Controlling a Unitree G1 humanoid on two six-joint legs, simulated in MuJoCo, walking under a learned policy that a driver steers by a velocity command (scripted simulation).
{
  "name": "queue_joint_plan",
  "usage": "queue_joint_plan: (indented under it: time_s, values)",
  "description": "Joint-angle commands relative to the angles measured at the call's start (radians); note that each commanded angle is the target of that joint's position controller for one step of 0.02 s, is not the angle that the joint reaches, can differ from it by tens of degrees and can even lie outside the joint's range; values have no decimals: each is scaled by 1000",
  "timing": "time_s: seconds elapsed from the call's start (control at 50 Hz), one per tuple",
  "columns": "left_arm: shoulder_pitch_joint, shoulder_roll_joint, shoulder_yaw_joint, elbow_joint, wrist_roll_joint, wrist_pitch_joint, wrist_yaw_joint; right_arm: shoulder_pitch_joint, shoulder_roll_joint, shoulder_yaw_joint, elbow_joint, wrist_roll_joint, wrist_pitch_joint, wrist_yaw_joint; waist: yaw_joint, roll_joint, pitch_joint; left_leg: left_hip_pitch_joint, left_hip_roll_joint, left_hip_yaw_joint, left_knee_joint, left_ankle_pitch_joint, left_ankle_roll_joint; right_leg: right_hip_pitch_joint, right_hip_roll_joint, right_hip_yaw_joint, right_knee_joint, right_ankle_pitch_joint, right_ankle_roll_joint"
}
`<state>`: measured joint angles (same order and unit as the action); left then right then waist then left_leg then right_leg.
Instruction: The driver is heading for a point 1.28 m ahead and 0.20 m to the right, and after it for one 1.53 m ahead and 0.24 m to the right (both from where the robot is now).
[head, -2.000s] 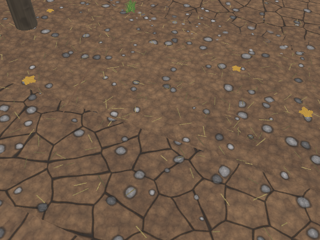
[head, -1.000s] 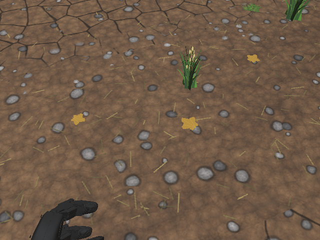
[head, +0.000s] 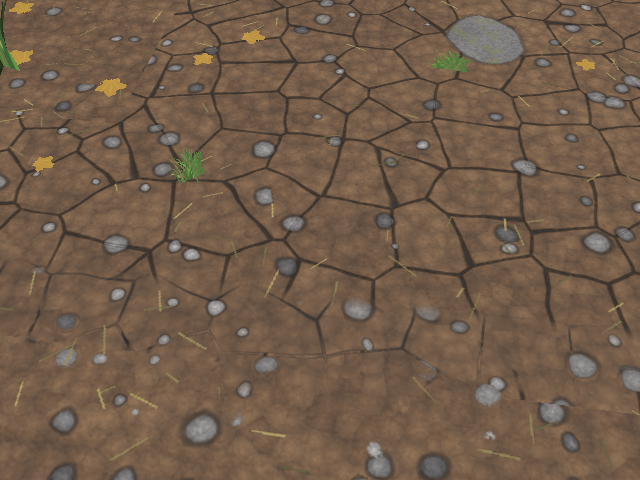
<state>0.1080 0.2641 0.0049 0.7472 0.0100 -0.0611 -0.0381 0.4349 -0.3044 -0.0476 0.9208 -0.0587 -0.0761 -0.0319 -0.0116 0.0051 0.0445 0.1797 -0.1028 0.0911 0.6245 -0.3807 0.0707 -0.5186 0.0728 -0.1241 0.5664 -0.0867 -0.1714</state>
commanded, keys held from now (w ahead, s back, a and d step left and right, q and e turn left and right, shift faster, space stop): w+e+shift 0.32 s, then w+shift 0.26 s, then w+q+shift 0.42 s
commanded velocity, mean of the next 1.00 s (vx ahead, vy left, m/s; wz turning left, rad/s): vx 1.00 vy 0.00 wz -0.22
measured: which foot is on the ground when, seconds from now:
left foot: up 0.00-0.40, down 0.42-0.84, up 0.86-1.00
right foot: down 0.00-0.40, up 0.42-0.80, down 0.82-1.00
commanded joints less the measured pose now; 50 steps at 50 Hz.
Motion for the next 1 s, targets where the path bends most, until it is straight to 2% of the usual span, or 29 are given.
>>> queue_joint_plan:
  time_s: [0.02,0.04,0.08,0.14,0.22,0.32,0.36,0.38,0.4,0.42,0.44,0.46,0.48,0.5,0.52,0.54,0.58,0.64,0.68,0.72,0.76,0.8,0.82,0.84,0.86,0.88,0.9,0.94,1.0]
  values:
    - [409,297,106,88,16,32,22,-86,-15,14,-227,42,-47,23,91,-384,-329,-1002,-38,-151,1099,-133,-76,986,-337,929,-167,-290,-323]
    - [327,231,107,40,14,30,20,-146,-75,27,-233,23,-66,21,116,-106,-257,-1052,55,-232,1011,14,-38,900,-343,968,-313,-388,-288]
    - [303,152,90,70,6,22,23,-234,-90,33,-248,8,-71,30,42,119,-67,-950,134,-207,813,101,-41,567,-268,760,-349,-256,-201]
    - [302,151,79,84,-8,-11,32,-249,-48,56,-291,-26,-7,42,-35,74,21,-849,190,-169,634,49,-92,273,-145,583,-389,-142,-167]
    - [321,175,93,69,-15,-28,28,-481,-24,82,-394,2,0,60,31,1,86,-733,185,-82,216,318,-131,107,-55,480,-449,81,-120]
    - [397,206,115,79,-23,-19,29,-571,-32,82,-433,25,-8,51,114,-65,0,-644,112,-85,-62,486,-98,366,-81,507,-338,418,-38]
    - [387,225,118,81,-18,-23,39,-481,-73,62,-404,21,-15,38,75,-60,-80,-492,69,-75,-132,431,-69,455,-95,492,-204,654,1]
    - [373,254,122,81,-7,-27,38,-353,-116,40,-368,25,-21,27,10,-67,-165,-364,56,-80,-126,357,-50,489,-105,485,-49,740,19]
    - [317,267,124,71,0,-33,35,-160,-150,19,-314,25,-26,12,-105,-65,-247,-174,102,-96,-123,314,-30,429,-87,459,164,684,32]
    - [287,186,102,52,11,-45,37,59,-205,-9,-273,6,-29,-8,-190,-4,-361,50,255,-245,-73,31,3,282,-57,403,462,441,30]
    - [463,27,60,19,-41,-44,31,48,-290,-34,-252,-28,-27,0,-52,364,-497,312,559,-847,-218,-158,158,-60,81,288,801,-376,80]
    - [402,101,53,34,-12,-32,38,-15,-224,-40,-263,-2,-15,16,-71,246,-431,237,521,-995,-312,-330,173,-196,10,267,866,-326,59]
    - [268,132,60,22,5,-25,35,-98,-129,-23,-264,6,-16,23,-72,105,-246,72,458,-799,-334,-285,149,-226,-42,256,823,-215,61]
    - [189,129,56,1,17,-23,25,-120,-89,-16,-243,3,-17,29,-63,7,-152,-58,416,-668,-348,-130,138,-211,-62,245,777,-179,66]
    - [127,116,53,-21,27,-18,13,-95,-74,-12,-213,1,-21,29,-56,-11,-94,-139,372,-562,-358,5,119,-204,-78,249,741,-188,66]
    - [129,92,45,-42,32,-9,2,-69,-51,-4,-178,3,-28,29,-24,45,-71,-195,352,-505,-369,82,118,-193,-85,257,717,-209,72]
    - [102,61,31,-70,36,6,-5,-24,-26,2,-130,25,-45,36,5,76,-46,-226,335,-433,-406,171,111,-221,-98,266,659,-248,80]
    - [-62,71,9,-168,57,0,-20,-12,-65,-4,-104,49,-52,36,27,80,40,-317,301,-356,-510,241,134,-270,-151,184,437,-152,114]
    - [-141,55,-13,-197,41,-12,-39,-41,-87,-14,-114,52,-49,39,23,57,66,-477,232,-261,-571,310,111,-50,-139,126,174,26,131]
    - [-151,64,-15,-191,25,-15,-44,-17,-157,-32,-108,61,-52,46,22,62,55,-533,259,-260,-622,468,112,166,-95,82,104,111,133]
    - [-126,114,3,-178,27,-15,-21,17,-187,-37,-93,65,-50,51,36,46,12,-396,269,-240,-509,751,97,230,-66,79,45,78,119]
    - [117,161,33,-101,44,-21,12,42,-216,-42,-72,61,-38,47,153,42,-152,-366,229,-199,-112,952,62,515,-20,74,5,-34,101]
    - [271,209,56,-67,60,-25,34,31,-193,-36,-80,60,-38,46,229,40,-234,-541,181,-195,164,760,48,744,-128,161,24,-115,91]
    - [391,296,79,-60,93,-31,51,74,-33,-4,-118,63,-38,42,204,-186,-383,-753,94,-154,562,55,35,942,-446,548,-48,-478,55]
    - [366,313,86,-74,71,-17,50,110,-47,-6,-157,95,-28,38,158,-282,-481,-880,58,-183,770,-65,45,922,-572,959,-260,-609,-1]
    - [264,227,75,-73,54,-14,48,14,-92,-16,-158,75,-14,33,126,-161,-293,-968,131,-177,796,42,48,794,-507,830,-280,-630,-2]
    - [211,152,60,-66,43,-22,45,-54,-77,-11,-160,59,-5,40,112,-95,-156,-982,165,-164,747,100,42,661,-461,657,-279,-478,4]
    - [188,105,51,-35,37,-34,45,-67,-42,-10,-153,43,23,59,47,-79,-58,-920,204,-164,696,109,23,483,-388,440,-333,-255,31]
    - [210,70,47,21,7,-65,34,-157,5,-4,-204,31,68,79,1,-93,22,-968,246,-154,651,123,7,415,-382,257,-403,-69,47]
